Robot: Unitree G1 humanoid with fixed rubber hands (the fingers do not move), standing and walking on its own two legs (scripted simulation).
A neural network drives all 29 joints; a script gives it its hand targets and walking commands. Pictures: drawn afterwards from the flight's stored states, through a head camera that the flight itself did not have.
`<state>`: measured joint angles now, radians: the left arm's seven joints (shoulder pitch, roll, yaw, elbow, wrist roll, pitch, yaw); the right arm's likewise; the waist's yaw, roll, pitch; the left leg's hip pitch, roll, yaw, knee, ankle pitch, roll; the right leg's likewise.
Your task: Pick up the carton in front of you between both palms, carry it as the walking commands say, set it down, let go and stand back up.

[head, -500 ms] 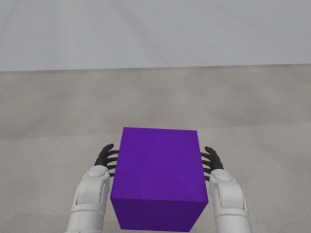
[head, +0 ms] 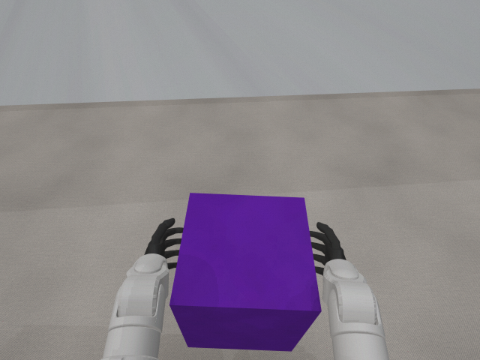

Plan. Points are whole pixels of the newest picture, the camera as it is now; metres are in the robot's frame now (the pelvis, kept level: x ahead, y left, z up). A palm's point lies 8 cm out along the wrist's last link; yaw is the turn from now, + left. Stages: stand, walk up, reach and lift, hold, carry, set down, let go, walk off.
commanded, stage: hold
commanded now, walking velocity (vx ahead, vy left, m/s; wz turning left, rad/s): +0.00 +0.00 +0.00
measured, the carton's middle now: (243, 276) +0.30 +0.00 -0.05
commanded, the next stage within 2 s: set down in 0.76 s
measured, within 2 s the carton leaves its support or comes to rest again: neither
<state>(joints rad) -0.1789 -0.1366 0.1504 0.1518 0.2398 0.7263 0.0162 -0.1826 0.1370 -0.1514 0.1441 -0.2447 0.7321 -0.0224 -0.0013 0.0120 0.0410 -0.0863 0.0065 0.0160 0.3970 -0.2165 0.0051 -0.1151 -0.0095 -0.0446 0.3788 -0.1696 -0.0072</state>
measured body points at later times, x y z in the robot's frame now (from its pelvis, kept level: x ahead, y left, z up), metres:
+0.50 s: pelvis -0.02 +0.00 +0.00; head -0.08 -0.01 +0.44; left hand +0.28 +0.15 +0.04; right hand +0.28 -0.15 +0.04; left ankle +0.01 +0.12 -0.74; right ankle +0.03 -0.11 -0.74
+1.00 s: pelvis +0.00 +0.00 +0.00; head -0.02 -0.01 +0.45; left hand +0.32 +0.16 +0.02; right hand +0.32 -0.15 +0.02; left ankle +0.01 +0.12 -0.74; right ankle +0.03 -0.11 -0.74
